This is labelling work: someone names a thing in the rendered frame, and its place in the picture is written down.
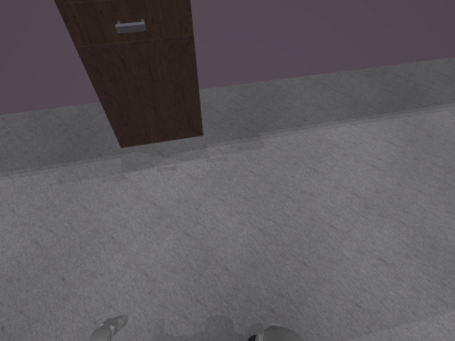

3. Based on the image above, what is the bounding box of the robot right thigh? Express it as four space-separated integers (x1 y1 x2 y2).
255 326 305 341

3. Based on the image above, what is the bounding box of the drawer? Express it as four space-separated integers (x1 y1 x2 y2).
63 0 188 46

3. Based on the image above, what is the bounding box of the right robot shin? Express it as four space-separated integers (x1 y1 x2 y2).
263 323 281 330

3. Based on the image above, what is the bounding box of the cabinet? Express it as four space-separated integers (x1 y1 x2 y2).
54 0 203 148

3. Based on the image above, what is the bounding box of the robot left hand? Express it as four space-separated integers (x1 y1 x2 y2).
88 315 128 341

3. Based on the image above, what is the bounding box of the handle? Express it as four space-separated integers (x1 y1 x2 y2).
115 19 146 33

